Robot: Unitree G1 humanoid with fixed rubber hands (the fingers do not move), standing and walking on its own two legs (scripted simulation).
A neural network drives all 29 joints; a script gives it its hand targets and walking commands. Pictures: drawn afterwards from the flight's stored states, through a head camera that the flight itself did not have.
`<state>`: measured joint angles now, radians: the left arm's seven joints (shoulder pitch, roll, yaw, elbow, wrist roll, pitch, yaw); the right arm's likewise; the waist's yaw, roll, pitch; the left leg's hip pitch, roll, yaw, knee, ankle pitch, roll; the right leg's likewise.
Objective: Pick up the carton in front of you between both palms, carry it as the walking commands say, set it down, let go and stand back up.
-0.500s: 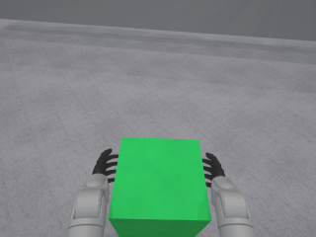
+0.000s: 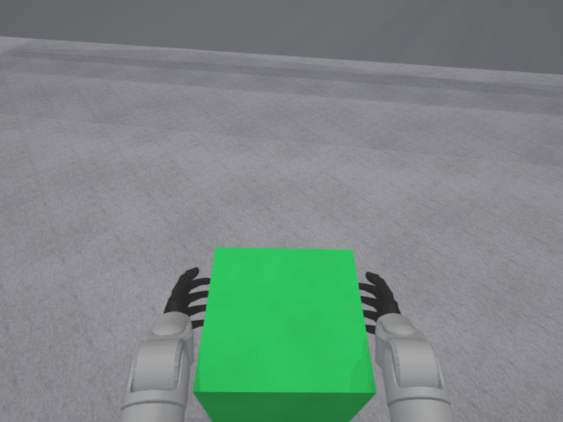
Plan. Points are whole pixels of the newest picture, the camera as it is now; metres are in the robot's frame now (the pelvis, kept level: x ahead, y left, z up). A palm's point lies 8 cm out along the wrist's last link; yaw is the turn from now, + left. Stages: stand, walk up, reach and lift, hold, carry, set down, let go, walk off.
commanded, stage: carry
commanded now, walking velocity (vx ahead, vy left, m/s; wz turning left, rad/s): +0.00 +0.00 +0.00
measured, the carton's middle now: (282, 344) +0.29 +0.00 -0.05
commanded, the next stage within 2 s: hold in 0.32 s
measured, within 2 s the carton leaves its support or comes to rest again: neither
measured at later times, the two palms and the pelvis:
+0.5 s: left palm (161, 335) +0.26 +0.17 +0.04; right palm (373, 322) +0.28 -0.13 +0.03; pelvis +0.00 -0.01 +0.01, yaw +8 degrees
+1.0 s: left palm (189, 347) +0.31 +0.16 -0.09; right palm (351, 327) +0.35 -0.13 -0.11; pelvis -0.04 -0.06 -0.04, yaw +14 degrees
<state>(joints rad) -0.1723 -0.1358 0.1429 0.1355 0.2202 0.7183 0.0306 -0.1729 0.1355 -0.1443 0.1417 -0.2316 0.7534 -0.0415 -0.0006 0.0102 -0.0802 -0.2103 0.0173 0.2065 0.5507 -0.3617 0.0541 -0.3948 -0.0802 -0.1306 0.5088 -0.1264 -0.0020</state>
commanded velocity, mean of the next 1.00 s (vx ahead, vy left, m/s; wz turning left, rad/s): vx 0.00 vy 0.00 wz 0.00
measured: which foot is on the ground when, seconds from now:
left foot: down 0.00-1.00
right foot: down 0.00-1.00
